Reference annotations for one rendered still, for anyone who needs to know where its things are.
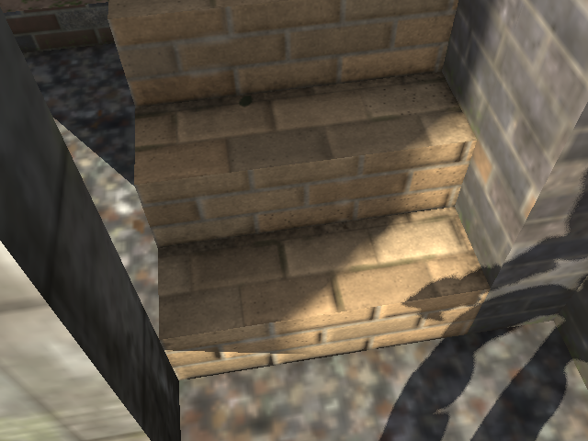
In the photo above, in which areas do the stairs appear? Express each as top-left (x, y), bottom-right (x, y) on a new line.
top-left (107, 0), bottom-right (490, 380)

